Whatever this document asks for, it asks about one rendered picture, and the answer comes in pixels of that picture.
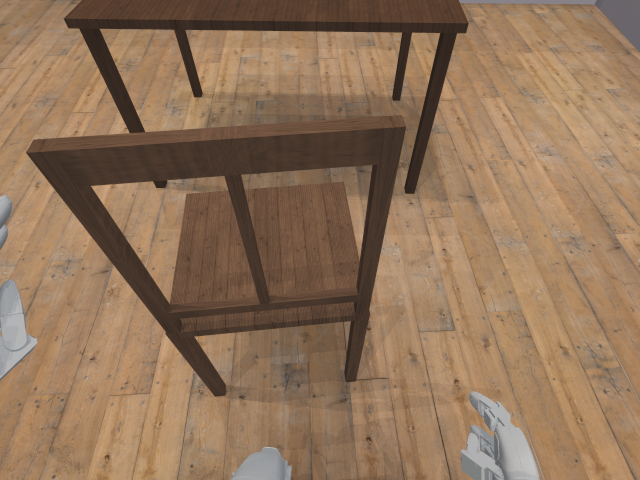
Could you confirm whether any chair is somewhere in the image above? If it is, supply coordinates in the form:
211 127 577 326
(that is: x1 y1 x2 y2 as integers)
26 115 406 397

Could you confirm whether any robot right hand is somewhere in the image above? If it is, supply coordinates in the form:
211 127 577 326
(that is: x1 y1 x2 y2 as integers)
461 391 540 480

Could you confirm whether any left robot thigh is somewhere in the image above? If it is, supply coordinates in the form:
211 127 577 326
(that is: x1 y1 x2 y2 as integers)
230 452 292 480

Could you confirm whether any robot left hand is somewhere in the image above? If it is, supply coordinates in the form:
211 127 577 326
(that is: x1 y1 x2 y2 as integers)
0 195 37 381

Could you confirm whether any robot left shin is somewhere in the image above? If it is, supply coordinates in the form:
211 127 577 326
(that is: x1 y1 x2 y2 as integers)
261 447 281 456

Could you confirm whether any table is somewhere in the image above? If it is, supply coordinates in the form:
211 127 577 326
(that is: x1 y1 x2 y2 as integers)
64 0 469 194

